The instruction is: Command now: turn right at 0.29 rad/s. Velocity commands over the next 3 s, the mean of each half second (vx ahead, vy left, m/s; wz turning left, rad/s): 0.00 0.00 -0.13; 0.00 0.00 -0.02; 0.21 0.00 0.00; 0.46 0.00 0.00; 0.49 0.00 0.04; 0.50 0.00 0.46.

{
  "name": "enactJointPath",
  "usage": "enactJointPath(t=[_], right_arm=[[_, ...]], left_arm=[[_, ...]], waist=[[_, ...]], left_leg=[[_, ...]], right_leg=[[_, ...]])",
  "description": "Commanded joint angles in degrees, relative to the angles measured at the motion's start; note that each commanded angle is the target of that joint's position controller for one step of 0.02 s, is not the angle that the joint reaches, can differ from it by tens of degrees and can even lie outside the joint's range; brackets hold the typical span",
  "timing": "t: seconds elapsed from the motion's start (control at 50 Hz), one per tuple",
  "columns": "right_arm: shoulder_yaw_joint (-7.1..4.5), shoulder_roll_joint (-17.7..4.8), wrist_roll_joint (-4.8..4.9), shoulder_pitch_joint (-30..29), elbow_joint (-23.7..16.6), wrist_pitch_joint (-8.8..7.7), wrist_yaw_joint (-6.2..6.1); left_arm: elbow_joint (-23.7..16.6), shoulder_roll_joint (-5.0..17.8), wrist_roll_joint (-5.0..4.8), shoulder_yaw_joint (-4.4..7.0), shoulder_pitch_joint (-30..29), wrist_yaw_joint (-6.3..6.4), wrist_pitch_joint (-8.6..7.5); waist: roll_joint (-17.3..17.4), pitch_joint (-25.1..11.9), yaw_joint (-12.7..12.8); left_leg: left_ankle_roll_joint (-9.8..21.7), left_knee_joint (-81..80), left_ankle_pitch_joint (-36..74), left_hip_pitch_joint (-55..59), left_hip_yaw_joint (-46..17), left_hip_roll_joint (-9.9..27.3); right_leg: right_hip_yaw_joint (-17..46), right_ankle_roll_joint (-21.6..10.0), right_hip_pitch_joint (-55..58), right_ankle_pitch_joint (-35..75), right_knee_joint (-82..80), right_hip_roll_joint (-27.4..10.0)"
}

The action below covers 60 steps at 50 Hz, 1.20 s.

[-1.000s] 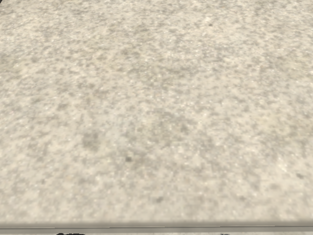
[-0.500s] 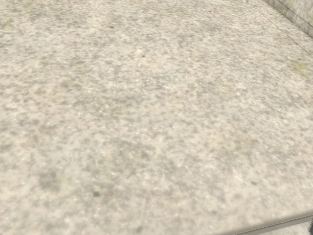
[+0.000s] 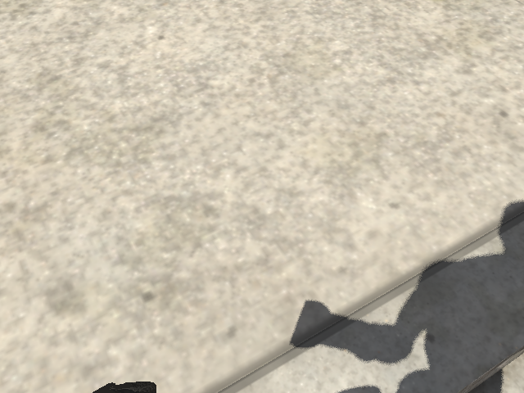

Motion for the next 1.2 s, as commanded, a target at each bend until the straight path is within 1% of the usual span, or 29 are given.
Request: enactJointPath(t=[0.02, 0.04, 0.06, 0.08, 0.1, 0.12, 0.14, 0.16, 0.18, 0.2, 0.24, 0.26, 0.3, 0.34, 0.36, 0.38, 0.46, 0.54, 0.56, 0.64, 0.82, 0.92, 0.94, 1.1, 1.12, 1.14, 1.16, 1.18, 1.2], right_arm=[[-2.85, -8.7, 1.07, 1.4, -1.3, 0.24, -0.12], [-2.50, -8.1, 1.15, 1.9, -0.4, -0.13, 0.55], [-1.97, -6.8, 1.28, 2.5, 0.8, -0.51, 1.23], [-0.83, -4.7, 0.90, 1.9, 0.9, -1.09, 1.73], [0.48, -1.3, 0.67, 4.4, 1.1, -1.59, 1.90], [0.69, -1.9, 1.12, 5.3, 3.6, -1.97, 2.21], [0.78, -2.4, 1.14, 5.3, 4.0, -2.10, 2.73], [0.91, -2.6, 0.31, 2.2, 4.0, -2.25, 3.19], [0.83, -3.2, -0.11, 1.6, 4.2, -2.22, 3.50], [0.89, -3.1, -0.18, 2.2, 5.2, -2.21, 3.93], [0.91, -3.3, 0.46, 4.2, 6.8, -2.22, 4.24], [0.70, -3.8, 1.15, 4.0, 7.3, -1.97, 4.22], [0.60, -3.4, 0.54, 5.3, 8.5, -1.63, 3.94], [0.55, -2.6, 0.56, 6.1, 9.7, -1.44, 3.62], [0.58, -2.1, 0.40, 6.7, 10.2, -1.37, 3.58], [0.58, -2.1, 0.31, 6.3, 10.4, -1.44, 3.17], [0.28, -1.9, 0.06, 6.6, 12.1, -1.50, 2.38], [0.22, -1.6, 0.12, 6.9, 13.8, -1.35, 2.00], [-0.01, -2.2, 0.25, 6.6, 14.2, -1.04, 1.72], [-0.05, -1.7, 0.34, 7.3, 15.5, -0.54, 1.32], [0.08, -0.9, 0.40, 8.5, 18.3, -0.39, 1.14], [0.20, -0.4, 0.46, 9.4, 19.6, -0.44, 1.10], [0.56, 0.6, 0.23, 9.9, 19.8, -0.83, 1.39], [0.88, 0.7, 0.19, 11.2, 21.6, -1.51, 1.78], [0.77, 0.2, 0.04, 12.0, 21.8, -1.74, 1.73], [0.10, -1.8, 0.63, 11.4, 21.2, -1.86, 1.51], [-0.71, -4.1, 1.45, 9.9, 20.1, -1.81, 1.05], [-1.21, -5.3, 1.63, 8.6, 18.9, -1.95, 0.54], [-1.83, -6.4, 1.66, 8.5, 18.2, -2.21, 0.18]], left_arm=[[-3.5, 2.0, -0.18, 0.42, -0.7, -1.08, -1.95], [-2.9, 2.6, 0.12, 0.66, -0.6, -1.47, -2.00], [-2.4, 4.0, 0.34, 1.11, 1.0, -1.83, -1.94], [-3.2, 8.0, 0.49, 2.20, 2.5, -1.90, -2.00], [-3.6, 8.9, 2.33, 1.68, 1.0, -2.04, -1.84], [-5.5, 4.8, 2.35, 0.92, -1.0, -2.19, -1.62], [-5.6, 2.8, 1.90, 0.06, -4.2, -2.55, -1.83], [-5.2, 3.0, 0.78, 0.40, -4.4, -2.72, -1.87], [-3.7, 4.0, 0.39, 0.76, -2.6, -2.81, -1.97], [-1.8, 4.5, 0.90, 0.96, 0.5, -2.82, -1.89], [-0.6, 5.0, 1.32, 1.18, 1.8, -2.89, -1.80], [-0.2, 4.9, 1.86, 1.41, 1.8, -2.61, -1.59], [0.7, 4.5, 1.97, 1.34, 2.2, -2.25, -1.49], [1.8, 4.1, 2.00, 1.54, 3.3, -1.82, -1.22], [2.4, 4.0, 1.75, 1.62, 3.1, -1.63, -1.05], [3.0, 4.2, 1.91, 1.86, 4.0, -1.33, -0.67], [4.4, 3.5, 2.29, 2.01, 5.2, -0.23, -0.16], [6.3, 3.2, 2.36, 2.16, 7.2, 0.35, -0.09], [6.5, 3.3, 2.07, 2.19, 8.2, 0.51, -0.26], [7.9, 2.8, 2.22, 2.03, 10.0, 1.01, -0.35], [10.5, 2.2, 2.30, 1.74, 12.9, 1.97, -0.18], [11.5, 1.7, 2.19, 1.67, 13.7, 2.15, -0.01], [11.9, 1.5, 2.51, 1.68, 13.0, 2.14, 0.19], [13.9, 1.7, 2.21, 1.89, 13.3, 2.26, 0.48], [14.5, 2.6, 1.91, 2.13, 14.5, 2.09, 0.47], [14.6, 3.8, 1.29, 2.74, 14.7, 2.10, 0.39], [13.9, 3.7, 0.99, 2.96, 12.8, 2.32, 0.11], [12.8, 3.2, 1.07, 2.73, 10.6, 2.31, -0.47], [11.6, 2.4, 1.60, 2.35, 8.4, 2.06, -1.13]], waist=[[0.1, -5.6, 0.8], [0.1, -5.7, 1.4], [-0.5, -6.0, 2.4], [-3.3, -7.8, 3.3], [-13.8, -13.3, 0.9], [-13.2, -12.8, 1.8], [-10.9, -9.3, 0.4], [-6.5, -6.9, 1.4], [-4.2, -6.1, 1.7], [-2.9, -6.5, 2.1], [-2.6, -6.4, 1.6], [-1.9, -6.2, 1.9], [-1.7, -5.4, 1.5], [-1.2, -4.7, 1.3], [-0.7, -4.0, 0.9], [-0.4, -3.9, 1.2], [-1.3, -3.4, 1.2], [-1.5, -2.9, 1.4], [-1.8, -2.3, 1.8], [-1.9, -2.1, 1.7], [-1.2, -0.9, 2.2], [-1.4, -0.4, 2.3], [-1.0, -0.9, 2.0], [-1.2, -0.2, 2.3], [-1.3, -0.5, 2.0], [-0.3, 0.3, 1.9], [2.1, 1.7, 1.7], [4.1, 3.4, 1.2], [5.2, 4.1, 0.6]], left_leg=[[8.0, -8.9, 19.7, 11.4, -16.8, 16.9], [6.9, -7.1, 24.8, 10.0, -15.4, 16.5], [5.2, -3.9, 26.6, 9.8, -13.6, 14.5], [2.4, 1.9, 20.6, 5.0, -11.0, 11.5], [-1.5, 1.6, 1.8, -1.1, -12.5, 6.6], [-3.0, -0.8, -3.1, 1.8, -14.7, 6.2], [-3.4, -5.3, 0.0, 3.3, -15.2, 5.8], [-2.6, -7.6, 4.8, 5.5, -14.9, 5.6], [-1.8, -8.7, 8.8, 6.5, -14.4, 5.8], [-1.4, -9.3, 11.7, 8.4, -13.9, 5.7], [-0.8, -10.4, 14.1, 10.5, -14.0, 5.9], [-0.5, -10.7, 15.6, 11.1, -13.6, 6.0], [-0.4, -10.9, 16.0, 12.1, -13.2, 5.8], [-0.4, -11.1, 15.1, 12.6, -13.0, 5.9], [-0.5, -11.4, 15.7, 12.7, -13.1, 6.0], [-0.7, -10.9, 14.8, 13.0, -13.2, 5.9], [-1.0, -11.0, 13.1, 12.4, -12.9, 6.0], [-1.1, -11.0, 12.8, 12.5, -12.8, 6.0], [-1.1, -10.4, 12.1, 12.2, -12.5, 6.0], [-1.2, -10.1, 10.5, 11.6, -12.5, 5.9], [-1.5, -10.8, 10.2, 10.6, -12.6, 5.7], [-1.6, -11.4, 10.4, 10.3, -12.7, 5.6], [-1.6, -12.1, 11.1, 10.5, -13.0, 5.7], [-1.4, -13.5, 12.2, 10.4, -13.1, 5.6], [-0.7, -13.7, 6.1, 10.8, -13.3, 5.0], [1.0, -13.7, -1.3, 10.9, -14.0, 5.2], [2.9, -15.5, -8.2, 10.5, -16.5, 7.6], [4.6, -18.1, -13.5, 10.8, -20.1, 11.2], [6.4, -20.2, -16.3, 11.8, -24.1, 15.9]], right_leg=[[-3.6, -2.8, 0.0, 2.6, -14.9, 2.9], [-3.8, -3.8, 5.1, 9.0, -20.6, 3.9], [-2.5, -5.4, 9.0, 13.2, -26.2, 4.4], [2.7, -7.3, 16.8, 28.1, -26.1, 1.4], [15.4, -14.3, 21.4, 36.3, -22.6, -6.3], [17.8, -17.4, 18.7, 32.1, -25.9, -6.9], [16.1, -16.4, 15.9, 25.8, -27.1, -5.1], [12.4, -14.0, 13.9, 25.3, -26.4, -2.7], [10.2, -12.4, 14.2, 26.7, -25.5, -1.6], [9.2, -11.6, 15.0, 27.9, -25.9, -1.0], [8.8, -11.3, 15.7, 29.5, -26.6, -0.7], [8.2, -11.3, 15.9, 29.1, -26.9, -0.6], [8.0, -12.0, 15.1, 28.8, -27.9, -0.4], [7.9, -12.4, 14.6, 28.2, -28.7, -0.3], [8.1, -12.5, 13.7, 28.1, -28.9, -0.2], [8.3, -12.7, 13.3, 27.5, -29.4, -0.5], [7.7, -12.8, 13.1, 26.1, -29.9, -0.1], [7.5, -12.9, 12.7, 25.1, -30.6, 0.1], [6.7, -13.1, 12.3, 25.3, -30.3, 0.3], [6.7, -13.2, 12.1, 23.4, -30.7, 0.5], [6.5, -13.2, 12.1, 21.6, -31.7, 0.8], [6.3, -13.1, 12.4, 21.4, -32.2, 0.8], [7.0, -12.9, 12.7, 20.7, -32.7, 0.6], [6.6, -12.6, 13.3, 21.3, -33.6, 0.5], [6.0, -13.0, 12.7, 14.7, -33.4, 1.4], [4.7, -13.7, 10.0, 3.7, -32.2, 2.9], [3.1, -14.0, 5.6, -2.6, -29.6, 3.8], [1.2, -13.7, 0.2, -2.4, -25.3, 4.5], [-0.4, -12.8, -4.4, 0.2, -19.4, 4.1]])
